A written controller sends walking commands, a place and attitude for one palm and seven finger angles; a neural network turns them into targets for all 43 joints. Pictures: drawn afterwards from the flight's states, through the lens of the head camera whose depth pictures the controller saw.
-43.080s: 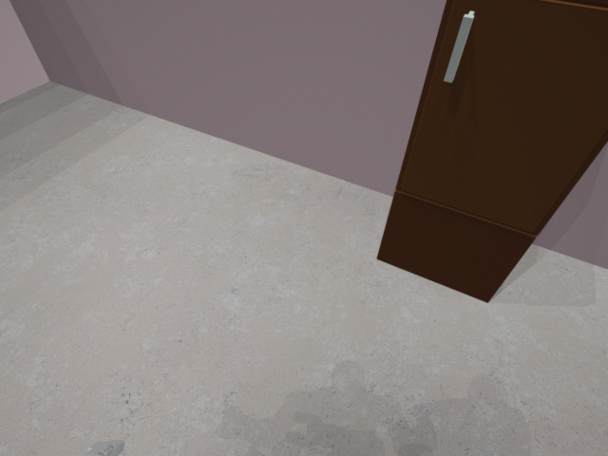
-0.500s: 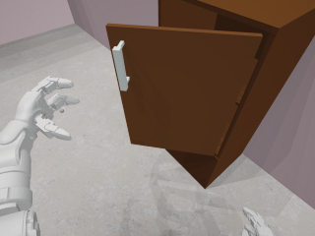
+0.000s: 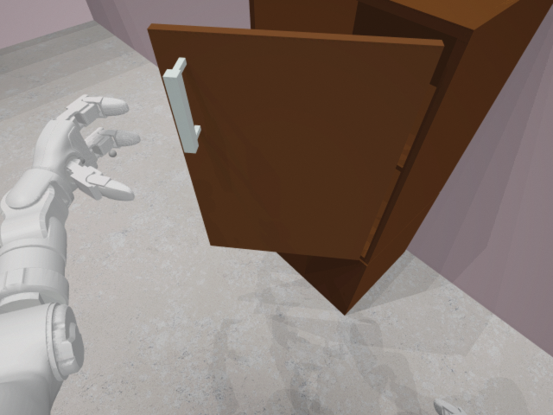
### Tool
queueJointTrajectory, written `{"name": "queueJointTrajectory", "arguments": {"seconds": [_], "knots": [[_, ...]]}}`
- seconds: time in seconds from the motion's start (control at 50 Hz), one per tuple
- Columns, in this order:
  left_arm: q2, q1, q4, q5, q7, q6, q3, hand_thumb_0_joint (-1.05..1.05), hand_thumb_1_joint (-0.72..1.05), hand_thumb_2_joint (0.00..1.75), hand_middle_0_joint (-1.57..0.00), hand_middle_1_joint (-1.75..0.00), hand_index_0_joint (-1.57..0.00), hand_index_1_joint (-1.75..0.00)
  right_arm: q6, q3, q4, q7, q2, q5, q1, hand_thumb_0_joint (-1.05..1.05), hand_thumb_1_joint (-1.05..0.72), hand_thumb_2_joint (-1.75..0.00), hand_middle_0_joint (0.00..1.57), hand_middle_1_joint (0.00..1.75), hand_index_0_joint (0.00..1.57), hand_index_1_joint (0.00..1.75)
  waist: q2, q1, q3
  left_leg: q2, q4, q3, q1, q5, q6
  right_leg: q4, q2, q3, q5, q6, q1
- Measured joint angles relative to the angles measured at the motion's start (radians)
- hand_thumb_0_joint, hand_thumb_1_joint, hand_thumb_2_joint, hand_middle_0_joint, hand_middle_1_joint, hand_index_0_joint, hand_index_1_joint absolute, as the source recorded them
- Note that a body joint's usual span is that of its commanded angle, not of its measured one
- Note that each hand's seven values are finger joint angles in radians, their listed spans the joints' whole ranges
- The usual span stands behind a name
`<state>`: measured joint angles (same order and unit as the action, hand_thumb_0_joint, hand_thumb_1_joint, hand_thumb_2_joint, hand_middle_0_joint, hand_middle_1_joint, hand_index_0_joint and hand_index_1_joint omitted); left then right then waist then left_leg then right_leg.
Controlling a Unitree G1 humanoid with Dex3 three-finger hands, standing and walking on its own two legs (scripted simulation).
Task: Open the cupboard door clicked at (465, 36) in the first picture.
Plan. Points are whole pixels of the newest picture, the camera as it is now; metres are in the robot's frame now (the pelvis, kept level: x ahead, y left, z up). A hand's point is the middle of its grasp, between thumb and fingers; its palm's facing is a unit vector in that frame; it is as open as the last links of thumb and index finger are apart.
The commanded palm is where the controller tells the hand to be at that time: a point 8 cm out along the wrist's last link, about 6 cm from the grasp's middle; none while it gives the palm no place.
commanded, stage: move the hooked fingers beside the handle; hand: left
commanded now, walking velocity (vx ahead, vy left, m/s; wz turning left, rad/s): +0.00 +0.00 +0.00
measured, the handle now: (186, 107) +0.56 +0.15 +0.14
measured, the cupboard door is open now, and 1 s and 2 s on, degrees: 40 40 40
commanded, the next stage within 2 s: slide the fingers in behind the handle in 1.54 s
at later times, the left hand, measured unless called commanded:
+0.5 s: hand (139, 120) +0.50 +0.20 +0.16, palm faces -0.12 -0.99 -0.01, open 14.0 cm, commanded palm +0.49 +0.26 +0.15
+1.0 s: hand (136, 124) +0.50 +0.21 +0.15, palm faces -0.10 -0.99 -0.01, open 14.0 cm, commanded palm +0.48 +0.26 +0.14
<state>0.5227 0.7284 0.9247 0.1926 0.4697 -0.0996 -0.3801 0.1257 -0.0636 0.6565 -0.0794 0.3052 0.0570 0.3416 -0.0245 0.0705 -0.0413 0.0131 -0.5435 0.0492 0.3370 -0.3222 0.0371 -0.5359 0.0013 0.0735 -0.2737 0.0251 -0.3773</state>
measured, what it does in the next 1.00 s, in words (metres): stands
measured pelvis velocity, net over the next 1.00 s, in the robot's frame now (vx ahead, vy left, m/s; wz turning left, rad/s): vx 0.01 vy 0.01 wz -0.03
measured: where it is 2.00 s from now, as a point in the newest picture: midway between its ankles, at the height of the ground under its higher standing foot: outside the picture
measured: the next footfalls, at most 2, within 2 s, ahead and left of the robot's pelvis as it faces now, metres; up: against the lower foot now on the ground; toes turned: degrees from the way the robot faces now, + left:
none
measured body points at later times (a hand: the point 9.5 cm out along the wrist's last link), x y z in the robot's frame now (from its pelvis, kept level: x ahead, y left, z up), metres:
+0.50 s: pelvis +0.00 +0.01 -0.01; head +0.08 +0.01 +0.44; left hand +0.50 +0.26 +0.16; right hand +0.00 -0.27 -0.12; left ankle -0.03 +0.09 -0.73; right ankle +0.00 -0.10 -0.73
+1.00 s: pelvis +0.01 +0.01 -0.01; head +0.09 +0.01 +0.44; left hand +0.50 +0.26 +0.15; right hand +0.00 -0.26 -0.12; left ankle -0.03 +0.09 -0.73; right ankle +0.00 -0.10 -0.73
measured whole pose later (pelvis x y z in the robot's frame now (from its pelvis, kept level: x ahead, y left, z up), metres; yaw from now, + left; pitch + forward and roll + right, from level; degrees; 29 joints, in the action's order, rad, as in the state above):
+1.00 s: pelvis +0.01 +0.01 -0.01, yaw -2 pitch +13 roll -2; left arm 0.58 0.93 1.14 0.13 0.43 -0.21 -0.42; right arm -0.02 -0.04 0.65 -0.03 0.30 0.03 0.44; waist -0.03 0.13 -0.08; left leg -0.01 -0.63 0.06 0.49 -0.37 0.05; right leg -0.57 -0.02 0.06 -0.29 0.01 -0.52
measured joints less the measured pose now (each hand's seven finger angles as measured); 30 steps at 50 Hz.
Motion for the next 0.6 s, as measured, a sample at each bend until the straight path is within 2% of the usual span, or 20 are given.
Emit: {"name": "queueJointTrajectory", "arguments": {"seconds": [0.12,0.26,0.38,0.48,0.6], "knots": [[0.05,0.081,0.112,-0.02,0.01,-0.03,0.005,-0.01,-0.5,0.3,-0.3,-1.2,-0.3,-1.2,-0.02,0.008,0.011,0.001,0.009,-0.002,0.025,0.01,-0.91,-0.9,0.2,0.3,0.2,0.3,-0.002,0.019,0.003,-0.004,-0.022,-0.002,0.04,-0.008,0.0,-0.012,-0.003,0.002,-0.003,0.001,-0.035],[0.048,0.159,0.187,-0.012,0.024,-0.061,0.007,-0.01,-0.5,0.3,-0.3,-1.2,-0.3,-1.2,-0.046,0.015,0.035,0.003,0.018,-0.008,0.048,0.01,-0.91,-0.9,0.2,0.3,0.2,0.3,-0.002,0.035,-0.003,-0.004,-0.037,-0.002,0.076,-0.013,0.002,-0.021,-0.002,0.002,-0.005,-0.002,-0.068],[0.083,0.224,0.252,-0.057,-0.011,-0.069,-0.013,-0.01,-0.5,0.3,-0.3,-1.2,-0.3,-1.2,-0.065,0.018,0.021,0.009,0.016,-0.015,0.058,0.01,-0.91,-0.9,0.2,0.3,0.2,0.3,0.003,0.068,-0.005,-0.008,-0.052,0.005,0.116,-0.017,0.004,-0.029,-0.006,-0.005,-0.001,-0.004,-0.109],[0.094,0.259,0.275,-0.068,-0.02,-0.096,-0.026,-0.01,-0.5,0.3,-0.3,-1.2,-0.3,-1.2,-0.084,0.019,0.019,0.017,0.014,-0.021,0.078,0.01,-0.91,-0.9,0.2,0.3,0.2,0.3,-0.002,0.078,-0.007,-0.011,-0.062,0.011,0.14,-0.022,0.007,-0.032,-0.009,-0.011,0.0,-0.006,-0.131],[0.123,0.347,0.36,-0.091,-0.031,-0.086,-0.018,-0.01,-0.5,0.3,-0.3,-1.2,-0.3,-1.2,-0.103,0.012,0.025,0.021,0.008,-0.027,0.093,0.01,-0.91,-0.9,0.2,0.3,0.2,0.3,-0.003,0.099,-0.01,-0.012,-0.084,0.006,0.178,-0.03,0.009,-0.042,-0.009,-0.006,-0.003,-0.008,-0.163]]}}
